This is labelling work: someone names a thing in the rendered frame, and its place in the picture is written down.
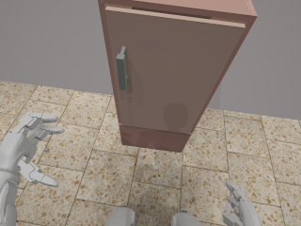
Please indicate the handle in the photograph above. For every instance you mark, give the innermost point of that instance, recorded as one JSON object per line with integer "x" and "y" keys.
{"x": 121, "y": 66}

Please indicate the left robot forearm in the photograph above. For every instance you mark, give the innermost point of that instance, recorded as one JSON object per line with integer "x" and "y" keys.
{"x": 8, "y": 192}

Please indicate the right robot thigh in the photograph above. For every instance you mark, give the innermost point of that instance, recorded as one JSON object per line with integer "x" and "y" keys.
{"x": 184, "y": 219}

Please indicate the left robot hand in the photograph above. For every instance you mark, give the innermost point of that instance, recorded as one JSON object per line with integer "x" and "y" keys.
{"x": 15, "y": 145}

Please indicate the right robot hand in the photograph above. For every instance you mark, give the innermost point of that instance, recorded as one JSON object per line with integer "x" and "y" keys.
{"x": 245, "y": 211}

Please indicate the cupboard door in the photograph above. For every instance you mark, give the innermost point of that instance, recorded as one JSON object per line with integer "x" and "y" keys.
{"x": 172, "y": 64}

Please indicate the robot right shin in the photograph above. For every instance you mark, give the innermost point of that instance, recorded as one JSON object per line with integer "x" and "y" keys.
{"x": 183, "y": 211}

